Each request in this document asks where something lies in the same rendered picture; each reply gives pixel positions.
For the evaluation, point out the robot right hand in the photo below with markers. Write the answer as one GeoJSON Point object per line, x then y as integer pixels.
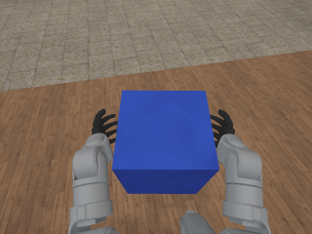
{"type": "Point", "coordinates": [226, 126]}

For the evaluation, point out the robot left forearm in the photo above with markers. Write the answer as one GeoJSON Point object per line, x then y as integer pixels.
{"type": "Point", "coordinates": [91, 203]}

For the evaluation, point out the right robot thigh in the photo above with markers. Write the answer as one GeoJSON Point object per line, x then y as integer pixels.
{"type": "Point", "coordinates": [193, 223]}

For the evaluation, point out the carton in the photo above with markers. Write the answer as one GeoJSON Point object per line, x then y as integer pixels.
{"type": "Point", "coordinates": [164, 142]}

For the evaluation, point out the robot right forearm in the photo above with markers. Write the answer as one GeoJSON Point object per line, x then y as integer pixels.
{"type": "Point", "coordinates": [243, 190]}

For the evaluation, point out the robot left hand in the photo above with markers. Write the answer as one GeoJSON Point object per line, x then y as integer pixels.
{"type": "Point", "coordinates": [98, 127]}

